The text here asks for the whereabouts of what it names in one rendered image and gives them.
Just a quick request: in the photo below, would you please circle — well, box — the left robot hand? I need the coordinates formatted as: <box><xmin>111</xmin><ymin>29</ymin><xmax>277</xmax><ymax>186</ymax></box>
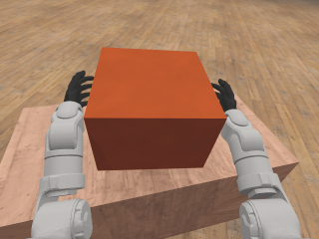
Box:
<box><xmin>64</xmin><ymin>71</ymin><xmax>94</xmax><ymax>108</ymax></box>

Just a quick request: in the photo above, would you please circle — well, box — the robot right forearm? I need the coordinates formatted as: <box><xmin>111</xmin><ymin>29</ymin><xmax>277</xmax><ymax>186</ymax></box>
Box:
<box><xmin>220</xmin><ymin>109</ymin><xmax>302</xmax><ymax>237</ymax></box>

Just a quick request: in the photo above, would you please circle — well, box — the robot left forearm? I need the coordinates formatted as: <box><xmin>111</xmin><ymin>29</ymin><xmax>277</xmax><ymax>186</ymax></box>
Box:
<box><xmin>31</xmin><ymin>101</ymin><xmax>86</xmax><ymax>238</ymax></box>

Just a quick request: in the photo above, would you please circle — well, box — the carton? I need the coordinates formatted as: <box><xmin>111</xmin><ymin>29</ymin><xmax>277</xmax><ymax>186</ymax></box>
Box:
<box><xmin>84</xmin><ymin>47</ymin><xmax>227</xmax><ymax>171</ymax></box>

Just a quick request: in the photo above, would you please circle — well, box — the robot right upper arm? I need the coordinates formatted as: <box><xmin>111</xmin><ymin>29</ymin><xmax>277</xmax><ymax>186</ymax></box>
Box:
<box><xmin>239</xmin><ymin>198</ymin><xmax>311</xmax><ymax>239</ymax></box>

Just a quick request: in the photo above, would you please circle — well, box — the robot left upper arm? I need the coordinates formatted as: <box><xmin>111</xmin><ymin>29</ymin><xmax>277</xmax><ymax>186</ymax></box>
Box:
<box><xmin>26</xmin><ymin>198</ymin><xmax>93</xmax><ymax>239</ymax></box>

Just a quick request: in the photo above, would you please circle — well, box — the pedestal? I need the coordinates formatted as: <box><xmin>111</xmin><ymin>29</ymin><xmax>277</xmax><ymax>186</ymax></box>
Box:
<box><xmin>0</xmin><ymin>89</ymin><xmax>300</xmax><ymax>239</ymax></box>

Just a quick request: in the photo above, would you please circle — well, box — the right robot hand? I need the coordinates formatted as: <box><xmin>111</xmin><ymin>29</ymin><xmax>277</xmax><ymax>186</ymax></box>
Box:
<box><xmin>211</xmin><ymin>79</ymin><xmax>237</xmax><ymax>112</ymax></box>

